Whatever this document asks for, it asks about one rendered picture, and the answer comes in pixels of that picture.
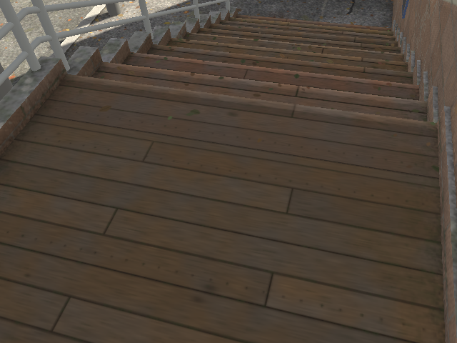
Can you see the stairs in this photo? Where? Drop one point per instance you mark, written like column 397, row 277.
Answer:
column 312, row 63

